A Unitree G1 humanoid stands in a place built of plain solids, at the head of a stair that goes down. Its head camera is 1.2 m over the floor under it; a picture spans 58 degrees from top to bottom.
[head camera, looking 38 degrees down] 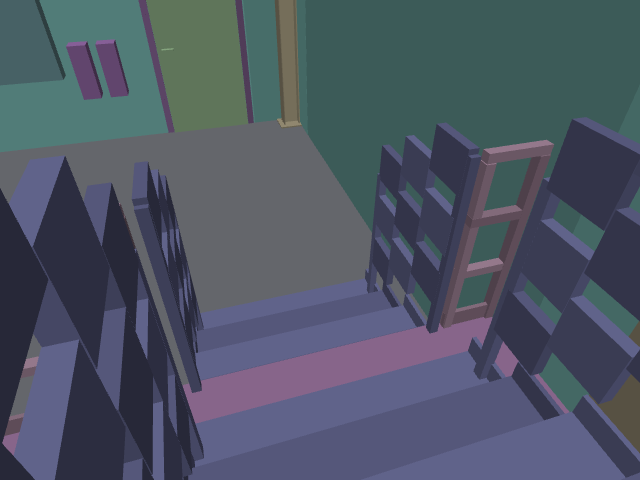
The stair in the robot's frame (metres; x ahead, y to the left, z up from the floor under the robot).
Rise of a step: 0.16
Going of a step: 0.26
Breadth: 1.32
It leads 17 degrees to the left of straight ahead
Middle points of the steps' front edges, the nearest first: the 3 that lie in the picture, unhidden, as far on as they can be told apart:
0.62 -0.24 -0.16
0.86 -0.16 -0.32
1.11 -0.09 -0.48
